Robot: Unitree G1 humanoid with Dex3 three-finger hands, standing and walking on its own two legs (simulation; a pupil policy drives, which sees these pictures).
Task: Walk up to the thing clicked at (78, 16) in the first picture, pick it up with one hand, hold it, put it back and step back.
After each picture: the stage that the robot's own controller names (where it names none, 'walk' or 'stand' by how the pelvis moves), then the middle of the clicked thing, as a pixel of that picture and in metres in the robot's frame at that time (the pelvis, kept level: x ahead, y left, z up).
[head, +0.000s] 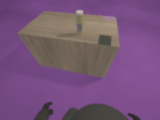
stand; (79, 24) +0.89 +0.16 +0.06
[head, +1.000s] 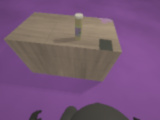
walk; (78, 28) +0.78 +0.15 +0.07
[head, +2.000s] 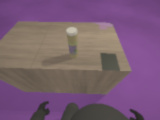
stand; (73, 44) +0.50 +0.17 +0.09
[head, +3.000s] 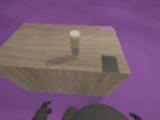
stand; (75, 46) +0.51 +0.15 +0.06
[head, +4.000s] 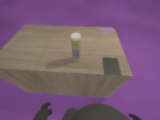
stand; (76, 49) +0.50 +0.14 +0.06
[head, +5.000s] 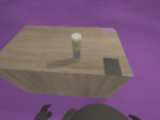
stand; (77, 49) +0.50 +0.13 +0.06
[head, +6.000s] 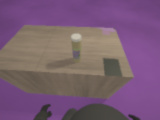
stand; (76, 49) +0.49 +0.13 +0.06
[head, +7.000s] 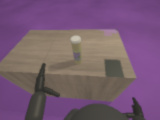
rise first; (77, 51) +0.48 +0.15 +0.06
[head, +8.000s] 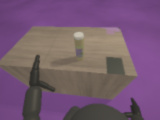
go down; (79, 48) +0.51 +0.14 +0.07
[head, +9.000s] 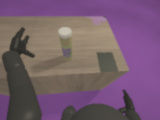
go down; (66, 46) +0.46 +0.15 +0.08
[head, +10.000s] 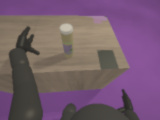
close in; (68, 43) +0.49 +0.14 +0.09
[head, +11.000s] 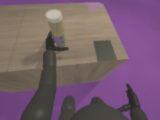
close; (59, 34) +0.50 +0.16 +0.13
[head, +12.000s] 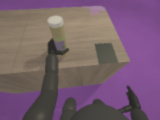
lift; (60, 40) +0.47 +0.17 +0.13
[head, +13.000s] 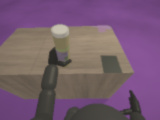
lift; (62, 50) +0.35 +0.17 +0.21
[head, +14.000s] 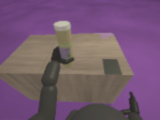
hold; (65, 47) +0.33 +0.15 +0.26
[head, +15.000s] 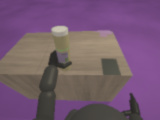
hold; (63, 51) +0.33 +0.17 +0.22
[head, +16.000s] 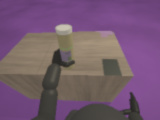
crouch; (66, 50) +0.33 +0.15 +0.23
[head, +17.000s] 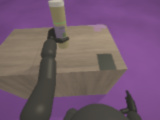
crouch; (60, 27) +0.48 +0.17 +0.26
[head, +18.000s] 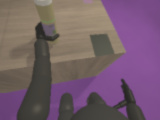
lower; (49, 23) +0.55 +0.18 +0.15
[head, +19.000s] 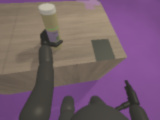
lower; (53, 31) +0.52 +0.18 +0.14
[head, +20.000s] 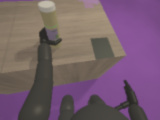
lower; (52, 29) +0.53 +0.18 +0.14
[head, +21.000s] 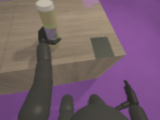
lower; (51, 28) +0.53 +0.18 +0.14
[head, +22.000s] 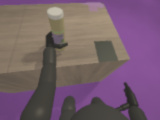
open; (58, 33) +0.51 +0.17 +0.13
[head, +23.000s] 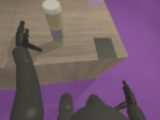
rise; (56, 28) +0.51 +0.17 +0.14
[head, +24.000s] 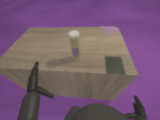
sink last; (75, 47) +0.50 +0.16 +0.10
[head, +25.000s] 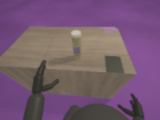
stand; (77, 46) +0.52 +0.16 +0.08
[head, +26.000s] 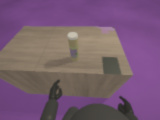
stand; (74, 48) +0.50 +0.16 +0.07
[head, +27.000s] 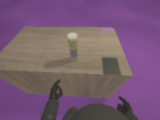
stand; (73, 48) +0.49 +0.17 +0.06
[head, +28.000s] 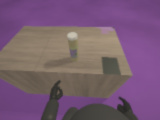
stand; (73, 48) +0.49 +0.17 +0.06
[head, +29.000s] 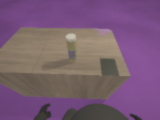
walk; (72, 50) +0.49 +0.17 +0.07
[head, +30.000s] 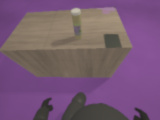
walk; (77, 25) +0.69 +0.16 +0.08
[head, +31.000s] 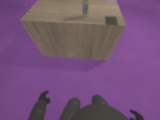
walk; (85, 5) +1.07 +0.11 +0.09
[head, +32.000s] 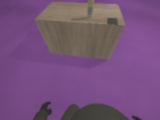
stand; (90, 7) +1.22 +0.09 +0.08
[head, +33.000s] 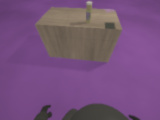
stand; (88, 13) +1.22 +0.09 +0.06
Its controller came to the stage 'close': yes
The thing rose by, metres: 0.21
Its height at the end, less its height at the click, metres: +0.00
